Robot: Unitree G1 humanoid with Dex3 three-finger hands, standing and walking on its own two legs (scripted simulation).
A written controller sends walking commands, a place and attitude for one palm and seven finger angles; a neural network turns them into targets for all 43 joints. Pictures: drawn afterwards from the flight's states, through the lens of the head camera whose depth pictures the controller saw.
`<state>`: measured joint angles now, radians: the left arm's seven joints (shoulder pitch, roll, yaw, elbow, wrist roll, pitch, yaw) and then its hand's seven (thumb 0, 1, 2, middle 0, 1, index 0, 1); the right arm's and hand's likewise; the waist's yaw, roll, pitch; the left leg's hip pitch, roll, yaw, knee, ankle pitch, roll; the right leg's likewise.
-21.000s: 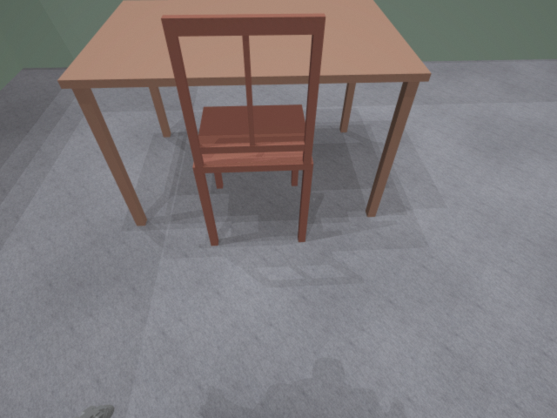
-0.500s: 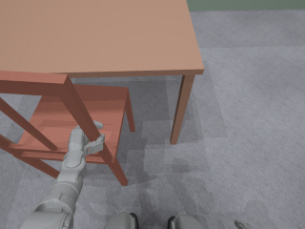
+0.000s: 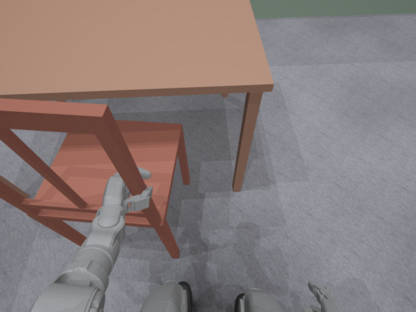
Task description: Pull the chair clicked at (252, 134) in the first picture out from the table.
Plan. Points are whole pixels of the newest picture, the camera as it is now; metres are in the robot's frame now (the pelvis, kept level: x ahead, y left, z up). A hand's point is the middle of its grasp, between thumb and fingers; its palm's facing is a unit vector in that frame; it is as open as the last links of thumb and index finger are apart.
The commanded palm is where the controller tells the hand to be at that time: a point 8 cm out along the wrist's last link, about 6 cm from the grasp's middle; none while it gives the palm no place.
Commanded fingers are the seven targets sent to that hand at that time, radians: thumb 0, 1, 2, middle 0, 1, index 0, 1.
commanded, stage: step backward, pulling the chair out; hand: left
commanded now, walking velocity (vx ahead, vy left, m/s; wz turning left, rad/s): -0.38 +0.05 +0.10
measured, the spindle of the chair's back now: (49, 174) +0.38 +0.38 -0.02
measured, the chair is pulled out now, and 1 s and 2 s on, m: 0.15 0.29 0.44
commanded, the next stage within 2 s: none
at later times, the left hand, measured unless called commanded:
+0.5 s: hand (148, 211) +0.31 +0.15 -0.05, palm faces +0.11 -0.97 -0.21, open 6.1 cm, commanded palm +0.28 +0.20 -0.05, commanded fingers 0.00 0.90 0.90 -0.50 -1.45 -0.50 -1.45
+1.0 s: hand (150, 266) +0.20 +0.13 -0.05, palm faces +0.05 -0.98 -0.21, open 6.2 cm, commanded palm +0.19 +0.18 -0.05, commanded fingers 0.00 0.90 0.90 -0.50 -1.45 -0.50 -1.45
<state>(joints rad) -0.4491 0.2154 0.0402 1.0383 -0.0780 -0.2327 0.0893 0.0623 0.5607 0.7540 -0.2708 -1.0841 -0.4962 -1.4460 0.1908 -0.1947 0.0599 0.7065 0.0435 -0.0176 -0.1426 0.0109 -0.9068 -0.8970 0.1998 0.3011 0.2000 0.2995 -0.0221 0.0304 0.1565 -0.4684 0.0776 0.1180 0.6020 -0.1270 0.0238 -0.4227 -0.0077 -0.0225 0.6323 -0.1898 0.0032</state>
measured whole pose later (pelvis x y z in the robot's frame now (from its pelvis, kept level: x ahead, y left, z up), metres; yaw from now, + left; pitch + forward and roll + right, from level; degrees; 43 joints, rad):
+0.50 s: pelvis -0.04 -0.02 +0.01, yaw +2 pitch +2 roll -1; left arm -0.47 0.22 0.09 1.00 -0.06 -0.22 0.09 0.08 0.54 0.78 -0.28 -1.09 -0.50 -1.45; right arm 0.17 -0.22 0.02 0.70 0.04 0.02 -0.11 0.01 -0.91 -0.90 0.20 0.30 0.20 0.30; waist -0.05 0.03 0.18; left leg -0.44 0.05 -0.03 0.66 -0.25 -0.05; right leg -0.40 0.02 -0.05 0.59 -0.22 -0.03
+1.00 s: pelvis -0.14 -0.02 +0.00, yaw +3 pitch +1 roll +1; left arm -0.45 0.18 0.03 1.00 -0.06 -0.20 0.09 0.10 0.53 0.77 -0.29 -1.10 -0.50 -1.45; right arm 0.16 -0.22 0.02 0.71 0.05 0.04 -0.12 0.01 -0.91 -0.90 0.20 0.30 0.20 0.30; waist -0.05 0.03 0.15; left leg -0.47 -0.02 -0.02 0.81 -0.43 -0.03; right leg -0.48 -0.03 -0.04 0.56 -0.10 -0.02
